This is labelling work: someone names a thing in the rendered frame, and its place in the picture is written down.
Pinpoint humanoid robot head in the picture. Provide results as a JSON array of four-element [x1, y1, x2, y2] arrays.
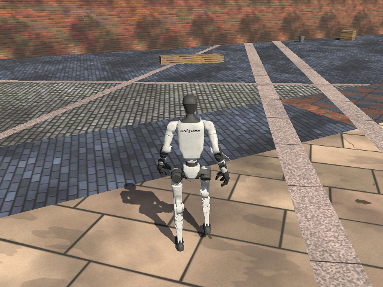
[[180, 94, 200, 123]]

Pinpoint right robot forearm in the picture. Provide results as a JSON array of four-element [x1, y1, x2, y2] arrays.
[[214, 145, 227, 173]]

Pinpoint robot right hand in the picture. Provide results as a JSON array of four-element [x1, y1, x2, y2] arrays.
[[215, 171, 230, 187]]

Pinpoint left robot upper arm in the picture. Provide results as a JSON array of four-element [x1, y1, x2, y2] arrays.
[[162, 121, 178, 153]]

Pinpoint right robot upper arm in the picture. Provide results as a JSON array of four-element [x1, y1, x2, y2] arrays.
[[203, 120, 220, 154]]

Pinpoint robot left hand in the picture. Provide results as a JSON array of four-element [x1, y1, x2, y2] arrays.
[[157, 163, 171, 175]]

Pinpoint left robot forearm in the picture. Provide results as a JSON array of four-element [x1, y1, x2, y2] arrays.
[[158, 145, 168, 165]]

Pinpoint right robot thigh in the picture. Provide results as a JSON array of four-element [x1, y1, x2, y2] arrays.
[[199, 166, 211, 197]]

